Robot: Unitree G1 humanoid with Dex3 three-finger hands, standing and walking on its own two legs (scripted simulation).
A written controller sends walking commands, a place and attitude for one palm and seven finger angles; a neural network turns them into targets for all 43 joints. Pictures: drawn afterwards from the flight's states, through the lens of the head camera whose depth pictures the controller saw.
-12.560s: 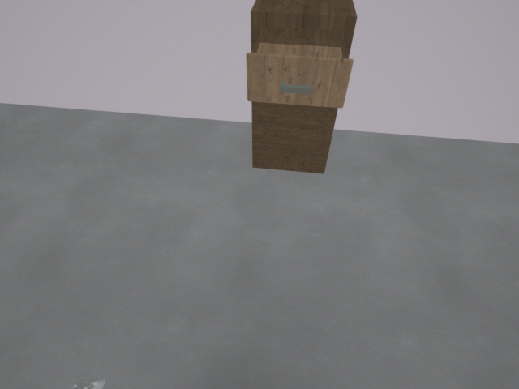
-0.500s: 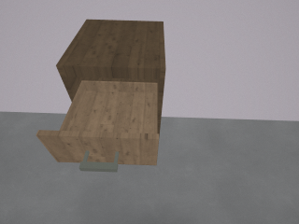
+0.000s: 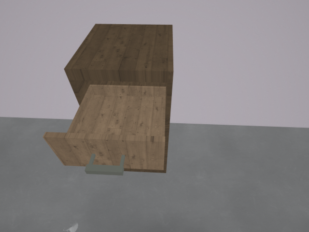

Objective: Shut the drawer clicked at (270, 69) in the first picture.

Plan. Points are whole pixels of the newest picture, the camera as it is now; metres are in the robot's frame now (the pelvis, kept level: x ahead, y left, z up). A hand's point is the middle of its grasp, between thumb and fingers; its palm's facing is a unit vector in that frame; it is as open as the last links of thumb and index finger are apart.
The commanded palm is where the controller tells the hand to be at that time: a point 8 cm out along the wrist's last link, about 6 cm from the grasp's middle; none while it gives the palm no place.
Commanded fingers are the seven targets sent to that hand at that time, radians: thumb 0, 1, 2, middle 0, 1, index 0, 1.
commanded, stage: raise the hand and make a fist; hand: left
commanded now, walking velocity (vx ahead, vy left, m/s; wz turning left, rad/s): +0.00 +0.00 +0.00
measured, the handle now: (106, 163) +0.34 +0.18 -0.07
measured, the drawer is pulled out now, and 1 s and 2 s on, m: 0.29 0.29 0.29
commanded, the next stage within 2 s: bring the fist close to the handle in 1.78 s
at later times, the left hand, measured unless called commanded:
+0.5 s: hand out of the picture +0.12 +0.16 -0.01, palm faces +0.10 -0.99 -0.09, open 4.9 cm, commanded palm +0.11 +0.21 -0.03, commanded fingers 0.00 0.90 0.90 -0.84 -0.99 -0.84 -0.99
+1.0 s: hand out of the picture +0.13 +0.16 -0.02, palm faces -0.06 -1.00 +0.00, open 3.1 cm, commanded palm +0.11 +0.22 +0.00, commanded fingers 0.00 0.90 0.90 -1.34 -1.53 -1.34 -1.53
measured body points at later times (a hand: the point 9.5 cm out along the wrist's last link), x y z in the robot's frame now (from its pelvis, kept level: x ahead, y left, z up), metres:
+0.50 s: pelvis -0.05 -0.02 -0.09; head -0.01 -0.02 +0.35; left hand +0.11 +0.22 +0.00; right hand +0.20 -0.22 -0.14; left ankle +0.00 +0.11 -0.74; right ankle -0.04 -0.10 -0.74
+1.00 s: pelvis -0.04 +0.01 -0.07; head +0.01 +0.02 +0.38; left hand +0.13 +0.21 -0.01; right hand +0.15 -0.24 -0.13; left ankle +0.00 +0.11 -0.74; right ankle -0.04 -0.10 -0.74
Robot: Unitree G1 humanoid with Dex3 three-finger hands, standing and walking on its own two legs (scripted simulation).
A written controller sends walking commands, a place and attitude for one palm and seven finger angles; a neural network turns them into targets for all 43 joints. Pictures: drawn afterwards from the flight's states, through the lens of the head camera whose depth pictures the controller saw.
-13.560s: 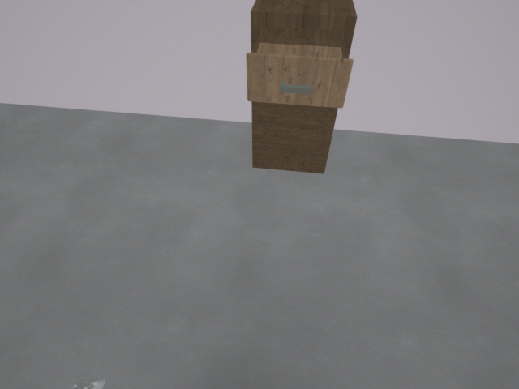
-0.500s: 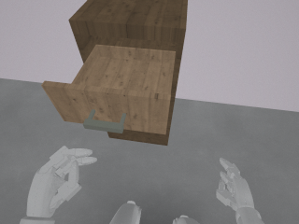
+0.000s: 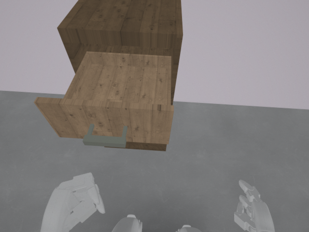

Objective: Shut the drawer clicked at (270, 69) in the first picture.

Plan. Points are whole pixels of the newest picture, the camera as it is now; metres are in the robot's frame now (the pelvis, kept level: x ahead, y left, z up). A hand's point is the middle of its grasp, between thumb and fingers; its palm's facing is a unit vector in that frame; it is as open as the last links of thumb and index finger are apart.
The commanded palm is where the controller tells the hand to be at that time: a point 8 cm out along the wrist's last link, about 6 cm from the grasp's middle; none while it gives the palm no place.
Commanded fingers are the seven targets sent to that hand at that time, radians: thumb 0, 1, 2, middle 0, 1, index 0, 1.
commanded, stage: raise the hand and make a fist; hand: left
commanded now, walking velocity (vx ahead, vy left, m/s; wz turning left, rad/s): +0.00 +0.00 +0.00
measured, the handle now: (106, 134) +0.38 +0.16 +0.00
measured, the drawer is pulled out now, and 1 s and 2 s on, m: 0.29 0.29 0.29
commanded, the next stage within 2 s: bring the fist close to the handle in 0.78 s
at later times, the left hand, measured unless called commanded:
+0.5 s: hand (87, 190) +0.19 +0.14 +0.11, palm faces +0.01 -1.00 -0.03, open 3.3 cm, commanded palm +0.16 +0.19 +0.10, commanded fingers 0.00 0.90 0.90 -1.40 -1.60 -1.40 -1.60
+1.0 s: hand (96, 192) +0.20 +0.13 +0.08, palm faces -0.02 -1.00 -0.05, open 3.3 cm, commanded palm +0.17 +0.20 +0.09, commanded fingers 0.00 0.90 0.90 -1.40 -1.60 -1.40 -1.60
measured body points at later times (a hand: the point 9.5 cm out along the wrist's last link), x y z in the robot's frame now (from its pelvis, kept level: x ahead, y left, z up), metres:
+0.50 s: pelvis +0.01 +0.01 +0.01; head +0.03 +0.01 +0.46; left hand +0.19 +0.20 +0.11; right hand +0.20 -0.21 -0.05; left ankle +0.04 +0.10 -0.66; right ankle +0.00 -0.12 -0.66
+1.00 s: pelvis +0.02 -0.02 +0.01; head +0.05 -0.03 +0.46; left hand +0.19 +0.19 +0.09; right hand +0.21 -0.25 -0.05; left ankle +0.04 +0.10 -0.66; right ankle +0.00 -0.12 -0.66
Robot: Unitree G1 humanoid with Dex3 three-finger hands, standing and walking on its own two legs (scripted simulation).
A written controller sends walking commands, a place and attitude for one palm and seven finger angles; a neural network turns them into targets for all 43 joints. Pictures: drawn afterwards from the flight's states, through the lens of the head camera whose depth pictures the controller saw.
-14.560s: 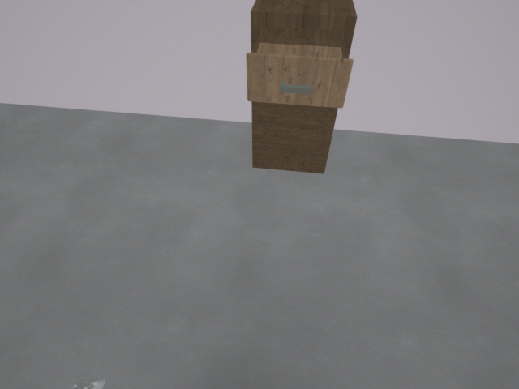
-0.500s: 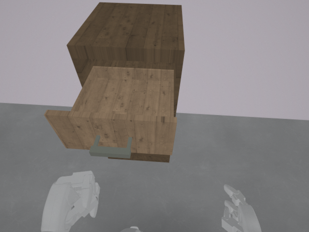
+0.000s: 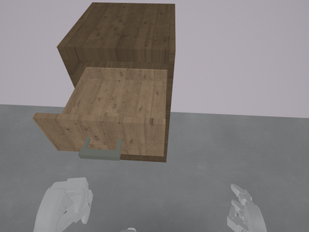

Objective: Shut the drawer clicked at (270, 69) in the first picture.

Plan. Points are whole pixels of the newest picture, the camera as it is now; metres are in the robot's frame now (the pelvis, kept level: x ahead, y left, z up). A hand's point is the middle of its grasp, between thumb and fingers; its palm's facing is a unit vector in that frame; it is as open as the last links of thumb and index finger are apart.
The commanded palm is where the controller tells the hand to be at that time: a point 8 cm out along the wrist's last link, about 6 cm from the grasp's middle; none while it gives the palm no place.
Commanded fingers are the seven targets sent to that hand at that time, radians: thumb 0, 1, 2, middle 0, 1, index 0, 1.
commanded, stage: bring the fist close to the handle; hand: left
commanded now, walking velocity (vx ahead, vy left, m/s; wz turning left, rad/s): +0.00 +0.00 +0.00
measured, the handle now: (101, 148) +0.36 +0.18 -0.02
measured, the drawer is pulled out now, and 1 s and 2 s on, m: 0.29 0.29 0.26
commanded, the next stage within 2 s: push the drawer shut in 1.28 s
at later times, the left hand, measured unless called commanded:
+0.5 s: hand (94, 192) +0.22 +0.16 +0.02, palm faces -0.03 -1.00 -0.04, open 3.3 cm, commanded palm +0.20 +0.21 +0.02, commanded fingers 0.00 0.90 0.90 -1.40 -1.60 -1.40 -1.60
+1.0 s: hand (107, 182) +0.26 +0.14 -0.02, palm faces -0.07 -1.00 -0.03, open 3.3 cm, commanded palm +0.23 +0.20 -0.01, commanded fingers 0.00 0.90 0.90 -1.40 -1.60 -1.40 -1.60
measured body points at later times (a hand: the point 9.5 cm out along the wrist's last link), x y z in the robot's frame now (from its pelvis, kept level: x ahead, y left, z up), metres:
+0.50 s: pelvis -0.01 +0.01 -0.03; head +0.05 +0.00 +0.42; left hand +0.21 +0.21 +0.02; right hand +0.16 -0.23 -0.11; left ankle +0.02 +0.12 -0.68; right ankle -0.02 -0.09 -0.68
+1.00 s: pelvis -0.02 +0.02 -0.05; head +0.06 +0.02 +0.39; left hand +0.25 +0.20 -0.01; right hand +0.15 -0.22 -0.14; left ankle +0.02 +0.12 -0.68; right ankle -0.02 -0.09 -0.68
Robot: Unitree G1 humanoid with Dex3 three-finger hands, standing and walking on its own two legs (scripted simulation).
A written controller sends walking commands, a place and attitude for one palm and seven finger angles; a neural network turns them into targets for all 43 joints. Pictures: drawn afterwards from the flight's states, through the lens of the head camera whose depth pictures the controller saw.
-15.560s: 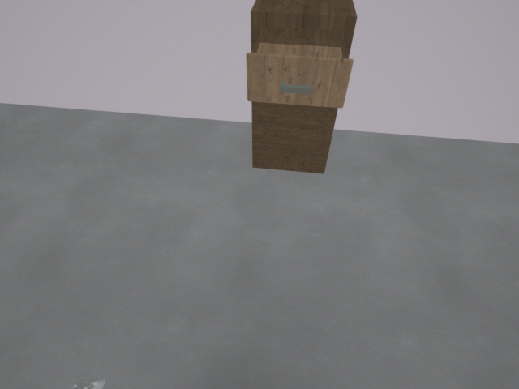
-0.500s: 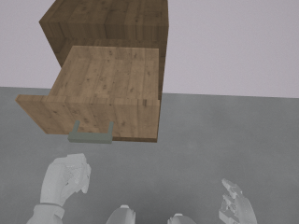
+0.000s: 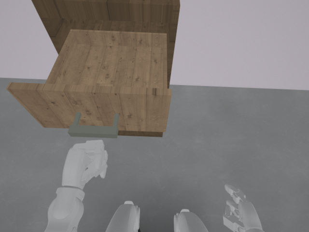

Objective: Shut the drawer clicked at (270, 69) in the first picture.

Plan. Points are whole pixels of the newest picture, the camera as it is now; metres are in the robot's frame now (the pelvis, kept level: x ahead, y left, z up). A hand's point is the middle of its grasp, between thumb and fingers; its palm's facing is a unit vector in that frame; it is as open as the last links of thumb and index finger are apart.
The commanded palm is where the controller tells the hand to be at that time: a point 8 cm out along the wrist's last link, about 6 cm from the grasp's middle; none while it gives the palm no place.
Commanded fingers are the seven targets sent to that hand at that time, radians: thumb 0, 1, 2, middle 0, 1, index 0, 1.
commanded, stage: bring the fist close to the handle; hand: left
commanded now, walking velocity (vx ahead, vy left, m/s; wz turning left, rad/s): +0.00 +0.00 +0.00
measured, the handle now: (95, 124) +0.38 +0.17 +0.04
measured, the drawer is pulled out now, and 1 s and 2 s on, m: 0.29 0.26 0.13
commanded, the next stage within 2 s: push the drawer shut in 0.28 s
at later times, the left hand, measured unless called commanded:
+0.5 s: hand (104, 162) +0.28 +0.13 +0.04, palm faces -0.02 -1.00 -0.06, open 3.3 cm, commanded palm +0.27 +0.19 +0.04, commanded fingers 0.00 0.90 0.90 -1.40 -1.60 -1.40 -1.60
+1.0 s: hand (102, 145) +0.32 +0.15 +0.03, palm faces -0.03 -1.00 -0.06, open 2.7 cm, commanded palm +0.33 +0.20 +0.04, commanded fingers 0.00 0.90 0.90 -1.40 -1.60 -1.40 -1.60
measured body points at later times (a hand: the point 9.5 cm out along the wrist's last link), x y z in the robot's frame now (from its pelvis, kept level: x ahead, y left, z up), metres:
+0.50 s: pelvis +0.00 -0.01 +0.00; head +0.09 +0.00 +0.45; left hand +0.27 +0.19 +0.04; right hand +0.18 -0.24 -0.09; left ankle +0.04 +0.10 -0.62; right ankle +0.00 -0.11 -0.62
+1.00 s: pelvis -0.01 -0.01 +0.00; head +0.09 +0.00 +0.44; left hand +0.32 +0.20 +0.03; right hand +0.15 -0.26 -0.10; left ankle +0.04 +0.10 -0.62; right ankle +0.00 -0.11 -0.62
